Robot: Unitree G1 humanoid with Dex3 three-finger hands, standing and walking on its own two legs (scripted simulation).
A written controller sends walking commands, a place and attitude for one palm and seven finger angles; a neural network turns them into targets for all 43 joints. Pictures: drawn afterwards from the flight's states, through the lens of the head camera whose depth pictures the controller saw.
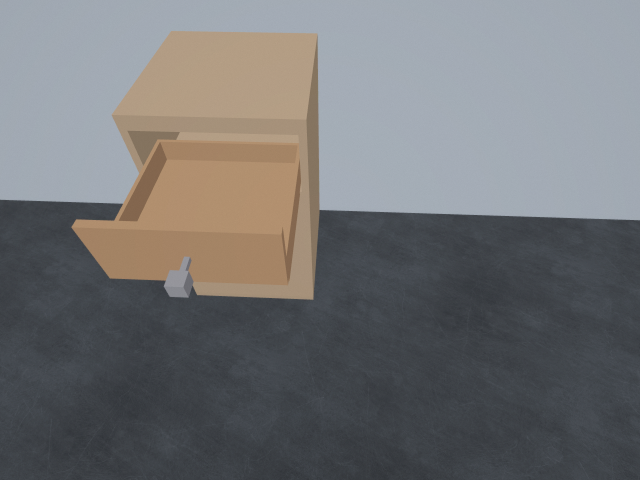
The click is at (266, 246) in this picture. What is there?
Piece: drawer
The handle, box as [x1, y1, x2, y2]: [164, 257, 193, 297]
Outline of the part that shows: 189,257 183,258 179,270 170,270 168,273 164,287 170,296 188,297 193,281 187,270 191,260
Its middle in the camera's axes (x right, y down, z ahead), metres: -0.27 +0.07 +0.74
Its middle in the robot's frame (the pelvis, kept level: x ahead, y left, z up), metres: +0.48 +0.30 -0.14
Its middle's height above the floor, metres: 0.64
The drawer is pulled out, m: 0.30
